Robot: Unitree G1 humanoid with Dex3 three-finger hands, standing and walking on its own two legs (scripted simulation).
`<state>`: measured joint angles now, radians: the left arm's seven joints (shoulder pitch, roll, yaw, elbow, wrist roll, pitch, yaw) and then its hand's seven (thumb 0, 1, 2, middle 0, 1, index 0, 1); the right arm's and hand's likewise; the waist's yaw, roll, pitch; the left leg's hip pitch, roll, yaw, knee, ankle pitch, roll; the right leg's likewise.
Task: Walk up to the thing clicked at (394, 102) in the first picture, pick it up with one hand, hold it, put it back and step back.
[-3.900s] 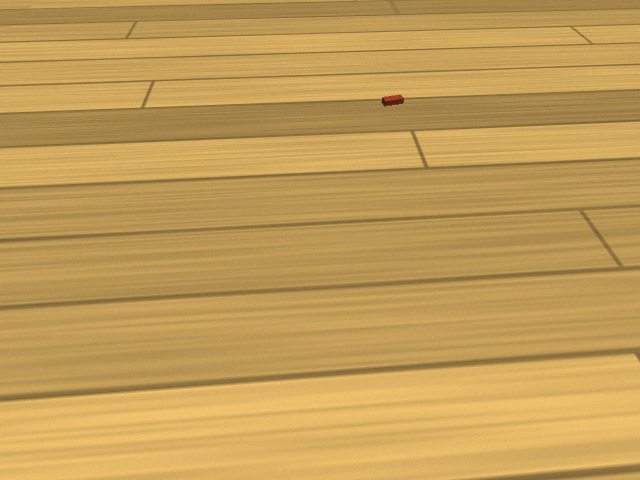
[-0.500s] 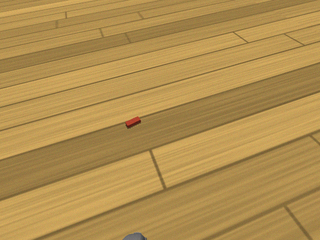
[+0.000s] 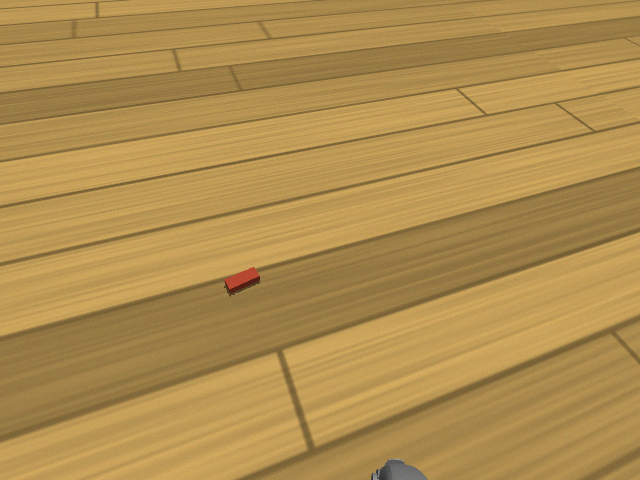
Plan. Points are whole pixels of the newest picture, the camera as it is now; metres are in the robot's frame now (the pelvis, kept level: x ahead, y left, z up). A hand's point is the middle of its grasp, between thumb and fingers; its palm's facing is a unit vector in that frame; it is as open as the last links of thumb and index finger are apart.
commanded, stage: walk up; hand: left
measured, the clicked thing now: (242, 279) +0.91 +0.29 -0.76
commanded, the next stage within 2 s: none
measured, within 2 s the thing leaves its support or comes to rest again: neither
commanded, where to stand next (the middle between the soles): +0.50 +0.00 m, yaw -1 degrees
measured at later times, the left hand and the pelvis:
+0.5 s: hand (146, 422) +0.23 +0.25 -0.13, palm faces -0.01 -0.92 -0.40, open 7.3 cm; pelvis +0.19 -0.03 +0.00, yaw +1 degrees
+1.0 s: hand (184, 300) +0.44 +0.26 -0.15, palm faces -0.08 -0.91 -0.41, open 7.3 cm; pelvis +0.35 -0.02 -0.02, yaw -1 degrees
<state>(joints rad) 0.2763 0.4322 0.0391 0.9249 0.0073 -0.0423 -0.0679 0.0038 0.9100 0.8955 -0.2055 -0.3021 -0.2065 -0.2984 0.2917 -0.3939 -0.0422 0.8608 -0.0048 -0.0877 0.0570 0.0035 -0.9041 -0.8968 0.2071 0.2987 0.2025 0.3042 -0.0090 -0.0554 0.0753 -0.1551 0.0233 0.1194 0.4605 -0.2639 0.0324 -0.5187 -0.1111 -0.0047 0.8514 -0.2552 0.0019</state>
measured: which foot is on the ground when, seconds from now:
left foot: down 0.00-0.18, up 0.20-0.56, down 0.58-0.98, up 1.00-1.00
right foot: up 0.00-0.14, down 0.16-0.60, up 0.62-0.94, down 0.96-1.00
